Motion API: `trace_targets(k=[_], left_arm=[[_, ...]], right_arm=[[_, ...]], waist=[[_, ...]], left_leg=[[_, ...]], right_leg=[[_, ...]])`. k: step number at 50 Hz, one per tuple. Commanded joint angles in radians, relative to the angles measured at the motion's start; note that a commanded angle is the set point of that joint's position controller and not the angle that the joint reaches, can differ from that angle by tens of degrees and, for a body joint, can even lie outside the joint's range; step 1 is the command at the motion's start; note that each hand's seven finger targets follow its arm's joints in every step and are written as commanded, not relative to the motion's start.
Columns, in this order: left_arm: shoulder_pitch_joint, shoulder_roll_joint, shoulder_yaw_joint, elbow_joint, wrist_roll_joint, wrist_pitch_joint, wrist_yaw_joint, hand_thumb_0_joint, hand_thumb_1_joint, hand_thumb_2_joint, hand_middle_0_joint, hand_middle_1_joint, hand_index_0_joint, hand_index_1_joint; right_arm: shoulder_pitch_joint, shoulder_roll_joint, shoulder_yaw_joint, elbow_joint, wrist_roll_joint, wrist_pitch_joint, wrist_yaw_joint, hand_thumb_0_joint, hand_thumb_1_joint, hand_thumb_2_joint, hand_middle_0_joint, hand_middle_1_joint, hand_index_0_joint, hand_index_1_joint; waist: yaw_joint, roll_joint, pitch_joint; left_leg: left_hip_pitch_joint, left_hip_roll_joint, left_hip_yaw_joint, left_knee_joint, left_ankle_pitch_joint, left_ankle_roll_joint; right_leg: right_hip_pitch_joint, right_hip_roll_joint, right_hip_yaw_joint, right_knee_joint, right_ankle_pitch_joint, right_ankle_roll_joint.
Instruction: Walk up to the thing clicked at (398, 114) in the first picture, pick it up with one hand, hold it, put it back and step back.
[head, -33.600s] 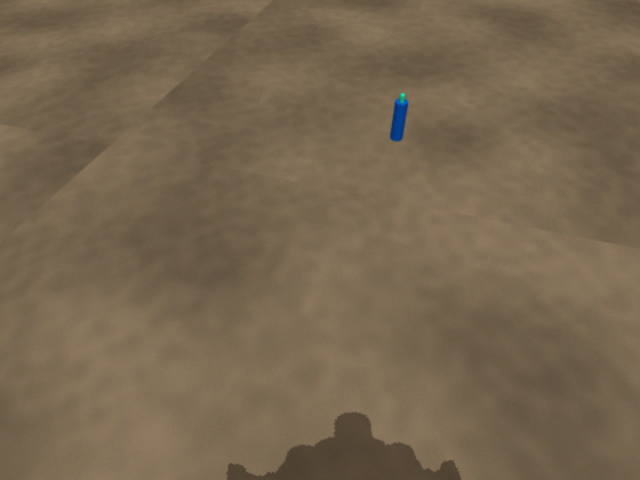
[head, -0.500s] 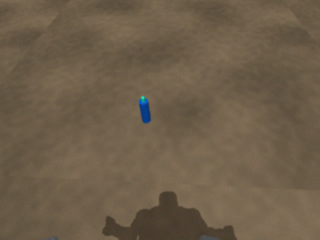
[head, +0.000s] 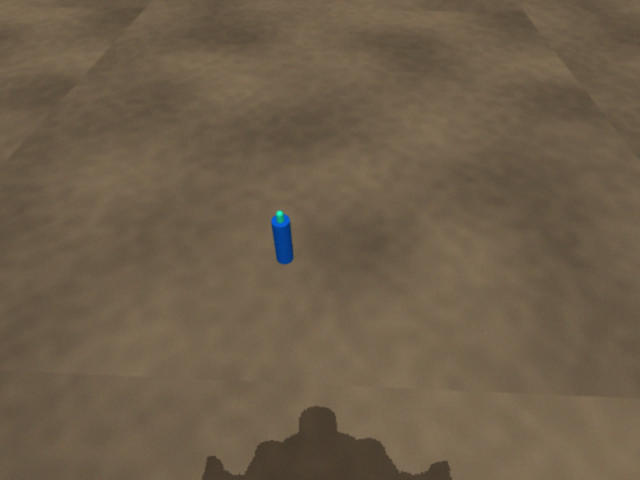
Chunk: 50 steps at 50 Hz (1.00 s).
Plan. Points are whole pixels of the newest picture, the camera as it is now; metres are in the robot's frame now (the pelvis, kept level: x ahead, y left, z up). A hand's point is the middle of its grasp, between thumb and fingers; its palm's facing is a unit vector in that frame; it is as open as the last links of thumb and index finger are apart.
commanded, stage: step back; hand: left
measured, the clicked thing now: (282, 236) +1.04 +0.18 -0.63
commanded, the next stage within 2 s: stand in 0.38 s
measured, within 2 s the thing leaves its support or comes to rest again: neither
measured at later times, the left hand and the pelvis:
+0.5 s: hand (159, 470) +0.16 +0.24 -0.13, palm faces -0.04 -0.94 -0.35, open 7.3 cm; pelvis +0.03 +0.00 +0.02, yaw -2 degrees
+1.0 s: hand out of the picture +0.09 +0.24 -0.13, palm faces -0.05 -0.94 -0.35, open 7.3 cm; pelvis +0.01 -0.01 +0.02, yaw -2 degrees
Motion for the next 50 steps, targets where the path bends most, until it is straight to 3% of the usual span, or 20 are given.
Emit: trace_targets(k=[1, 2, 4, 5, 6, 7, 8, 9, 11, 14, 18, 19, 20, 24, 32, 43, 47, 50], left_arm=[[-0.089, 0.221, 0.048, -0.066, -0.02, -0.009, 0.023, 0.0, 0.9, 0.9, -0.2, -0.3, -0.2, -0.3], [-0.075, 0.215, 0.043, -0.062, -0.021, -0.012, 0.023, 0.0, 0.9, 0.9, -0.2, -0.3, -0.2, -0.3], [-0.074, 0.183, 0.036, -0.048, -0.023, -0.023, 0.024, 0.0, 0.9, 0.9, -0.2, -0.3, -0.2, -0.3], [-0.045, 0.178, 0.035, -0.03, -0.025, -0.029, 0.026, 0.0, 0.9, 0.9, -0.2, -0.3, -0.2, -0.3], [-0.038, 0.195, 0.039, -0.017, -0.025, -0.035, 0.03, 0.0, 0.9, 0.9, -0.2, -0.3, -0.2, -0.3], [-0.035, 0.215, 0.042, -0.016, -0.025, -0.036, 0.036, 0.0, 0.9, 0.9, -0.2, -0.3, -0.2, -0.3], [-0.049, 0.242, 0.044, -0.017, -0.027, -0.038, 0.035, 0.0, 0.9, 0.9, -0.2, -0.3, -0.2, -0.3], [-0.081, 0.256, 0.047, -0.024, -0.027, -0.034, 0.033, 0.0, 0.9, 0.9, -0.2, -0.3, -0.2, -0.3], [-0.123, 0.233, 0.034, -0.026, -0.027, -0.026, 0.033, 0.0, 0.9, 0.9, -0.2, -0.3, -0.2, -0.3], [-0.114, 0.224, 0.03, -0.002, -0.022, -0.025, 0.034, 0.0, 0.9, 0.9, -0.2, -0.3, -0.2, -0.3], [-0.142, 0.229, 0.031, 0.011, -0.023, -0.025, 0.036, 0.0, 0.9, 0.9, -0.2, -0.3, -0.2, -0.3], [-0.141, 0.191, 0.006, 0.032, -0.037, -0.021, 0.032, 0.0, 0.9, 0.9, -0.2, -0.3, -0.2, -0.3], [-0.147, 0.19, 0.008, 0.032, -0.037, -0.02, 0.032, 0.0, 0.9, 0.9, -0.2, -0.3, -0.2, -0.3], [-0.166, 0.201, 0.004, 0.052, -0.032, -0.019, 0.033, 0.0, 0.9, 0.9, -0.2, -0.3, -0.2, -0.3], [-0.19, 0.203, 0.0, 0.076, -0.026, -0.021, 0.03, 0.0, 0.9, 0.9, -0.2, -0.3, -0.2, -0.3], [-0.161, 0.209, -0.004, 0.097, -0.024, -0.024, 0.026, 0.0, 0.9, 0.9, -0.2, -0.3, -0.2, -0.3], [-0.153, 0.216, -0.004, 0.099, -0.024, -0.021, 0.025, 0.0, 0.9, 0.9, -0.2, -0.3, -0.2, -0.3], [-0.143, 0.213, -0.005, 0.098, -0.024, -0.022, 0.023, 0.0, 0.9, 0.9, -0.2, -0.3, -0.2, -0.3]], right_arm=[[-0.087, -0.282, -0.057, -0.071, 0.002, -0.035, -0.02, 0.0, -0.9, -0.9, 0.2, 0.3, 0.2, 0.3], [-0.105, -0.248, -0.049, -0.073, -0.001, -0.039, -0.02, 0.0, -0.9, -0.9, 0.2, 0.3, 0.2, 0.3], [-0.097, -0.219, -0.037, -0.054, 0.002, -0.043, -0.025, 0.0, -0.9, -0.9, 0.2, 0.3, 0.2, 0.3], [-0.108, -0.219, -0.037, -0.048, 0.012, -0.039, -0.026, 0.0, -0.9, -0.9, 0.2, 0.3, 0.2, 0.3], [-0.109, -0.201, -0.029, -0.047, 0.026, -0.034, -0.025, 0.0, -0.9, -0.9, 0.2, 0.3, 0.2, 0.3], [-0.098, -0.192, -0.025, -0.051, 0.034, -0.03, -0.028, 0.0, -0.9, -0.9, 0.2, 0.3, 0.2, 0.3], [-0.081, -0.177, -0.023, -0.049, 0.039, -0.026, -0.03, 0.0, -0.9, -0.9, 0.2, 0.3, 0.2, 0.3], [-0.064, -0.171, -0.022, -0.039, 0.035, -0.023, -0.034, 0.0, -0.9, -0.9, 0.2, 0.3, 0.2, 0.3], [-0.1, -0.191, -0.029, -0.024, 0.024, -0.021, -0.035, 0.0, -0.9, -0.9, 0.2, 0.3, 0.2, 0.3], [-0.132, -0.186, -0.022, -0.01, 0.028, -0.023, -0.032, 0.0, -0.9, -0.9, 0.2, 0.3, 0.2, 0.3], [-0.146, -0.173, -0.019, 0.014, 0.029, -0.021, -0.03, 0.0, -0.9, -0.9, 0.2, 0.3, 0.2, 0.3], [-0.142, -0.176, -0.007, 0.016, 0.043, -0.025, -0.026, 0.0, -0.9, -0.9, 0.2, 0.3, 0.2, 0.3], [-0.145, -0.186, -0.01, 0.022, 0.042, -0.027, -0.026, 0.0, -0.9, -0.9, 0.2, 0.3, 0.2, 0.3], [-0.17, -0.174, 0.0, 0.035, 0.042, -0.028, -0.023, 0.0, -0.9, -0.9, 0.2, 0.3, 0.2, 0.3], [-0.204, -0.171, 0.004, 0.052, 0.039, -0.022, -0.018, 0.0, -0.9, -0.9, 0.2, 0.3, 0.2, 0.3], [-0.183, -0.174, 0.006, 0.071, 0.036, -0.021, -0.012, 0.0, -0.9, -0.9, 0.2, 0.3, 0.2, 0.3], [-0.162, -0.174, 0.008, 0.077, 0.032, -0.016, -0.009, 0.0, -0.9, -0.9, 0.2, 0.3, 0.2, 0.3], [-0.154, -0.173, 0.009, 0.075, 0.033, -0.02, -0.008, 0.0, -0.9, -0.9, 0.2, 0.3, 0.2, 0.3]], waist=[[-0.022, 0.116, 0.033], [-0.005, 0.086, 0.031], [-0.005, 0.141, -0.012], [0.01, 0.161, -0.045], [0.006, 0.13, -0.088], [-0.003, 0.102, -0.135], [-0.017, 0.066, -0.156], [-0.028, 0.022, -0.16], [-0.025, 0.018, -0.128], [-0.016, -0.013, -0.129], [-0.023, -0.032, -0.121], [-0.031, -0.017, -0.118], [-0.028, -0.009, -0.135], [-0.028, -0.012, -0.128], [-0.03, 0.013, -0.086], [-0.031, 0.01, -0.074], [-0.03, -0.014, -0.033], [-0.029, 0.0, -0.06]], left_leg=[[-0.064, 0.34, -0.447, -0.385, -0.182, 0.174], [-0.022, 0.305, -0.367, -0.342, -0.055, 0.164], [0.104, 0.235, -0.217, -0.222, 0.342, 0.108], [0.095, 0.216, -0.155, -0.168, 0.502, 0.082], [0.081, 0.178, -0.106, -0.124, 0.575, 0.05], [0.062, 0.145, -0.078, -0.087, 0.559, 0.028], [0.038, 0.117, -0.066, -0.112, 0.416, 0.015], [0.061, 0.112, -0.06, -0.134, 0.333, 0.01], [0.065, 0.124, -0.068, -0.166, 0.296, 0.022], [0.072, 0.135, -0.063, -0.175, 0.322, 0.038], [0.098, 0.122, -0.042, -0.19, 0.327, 0.025], [0.147, 0.132, -0.078, -0.248, 0.372, 0.024], [0.16, 0.14, -0.076, -0.255, 0.441, 0.02], [0.197, 0.145, -0.07, -0.288, 0.476, 0.01], [0.193, 0.141, -0.064, -0.363, 0.281, 0.0], [0.193, 0.138, -0.067, -0.382, 0.165, 0.002], [0.158, 0.125, -0.067, -0.379, 0.094, 0.003], [0.163, 0.136, -0.074, -0.382, 0.132, 0.005]], right_leg=[[-0.079, 0.011, 0.067, 0.112, -0.195, -0.019], [-0.078, 0.008, 0.07, 0.101, -0.19, -0.023], [-0.061, 0.006, 0.039, -0.053, -0.103, -0.031], [0.03, 0.002, 0.031, -0.155, 0.059, -0.025], [0.131, -0.013, 0.063, -0.171, 0.258, -0.029], [0.202, -0.042, 0.108, -0.151, 0.398, -0.045], [0.216, -0.077, 0.149, -0.121, 0.419, -0.064], [0.193, -0.106, 0.173, -0.113, 0.394, -0.082], [0.161, -0.091, 0.145, -0.123, 0.357, -0.068], [0.187, -0.082, 0.133, -0.148, 0.38, -0.057], [0.189, -0.098, 0.15, -0.176, 0.408, -0.054], [0.182, -0.094, 0.133, -0.201, 0.441, -0.047], [0.217, -0.09, 0.121, -0.197, 0.477, -0.041], [0.242, -0.092, 0.111, -0.243, 0.483, -0.028], [0.222, -0.095, 0.119, -0.335, 0.315, -0.019], [0.173, -0.095, 0.133, -0.383, 0.192, -0.02], [0.125, -0.092, 0.149, -0.417, 0.034, -0.018], [0.15, -0.091, 0.139, -0.391, 0.112, -0.024]])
